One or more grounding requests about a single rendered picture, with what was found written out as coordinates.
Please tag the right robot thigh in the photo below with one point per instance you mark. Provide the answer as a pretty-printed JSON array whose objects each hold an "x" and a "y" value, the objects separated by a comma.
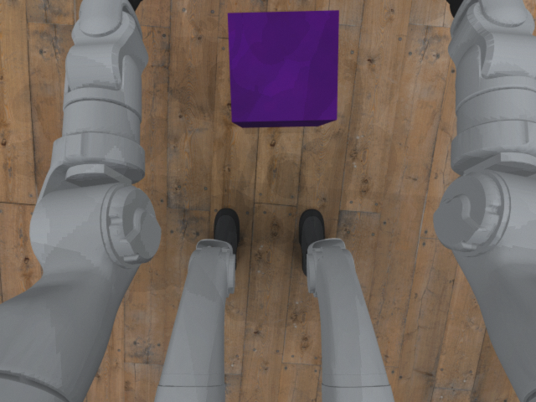
[{"x": 352, "y": 366}]

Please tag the robot right upper arm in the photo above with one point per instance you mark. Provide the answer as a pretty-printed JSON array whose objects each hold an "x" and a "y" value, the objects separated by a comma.
[{"x": 488, "y": 219}]

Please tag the carton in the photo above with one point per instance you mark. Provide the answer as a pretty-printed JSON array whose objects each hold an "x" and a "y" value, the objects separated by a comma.
[{"x": 283, "y": 68}]

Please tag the robot right forearm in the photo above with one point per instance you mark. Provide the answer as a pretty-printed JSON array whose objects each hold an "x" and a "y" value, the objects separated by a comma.
[{"x": 494, "y": 51}]

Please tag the robot left forearm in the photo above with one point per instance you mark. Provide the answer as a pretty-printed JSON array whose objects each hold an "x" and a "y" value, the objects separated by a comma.
[{"x": 102, "y": 107}]

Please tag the robot left shin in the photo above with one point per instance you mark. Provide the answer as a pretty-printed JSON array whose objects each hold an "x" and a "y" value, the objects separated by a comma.
[{"x": 210, "y": 243}]

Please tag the robot right hand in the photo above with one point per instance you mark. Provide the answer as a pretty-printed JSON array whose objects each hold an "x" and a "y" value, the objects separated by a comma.
[{"x": 454, "y": 6}]

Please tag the robot left upper arm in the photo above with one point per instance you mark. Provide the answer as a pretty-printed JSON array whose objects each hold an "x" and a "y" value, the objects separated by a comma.
[{"x": 90, "y": 242}]

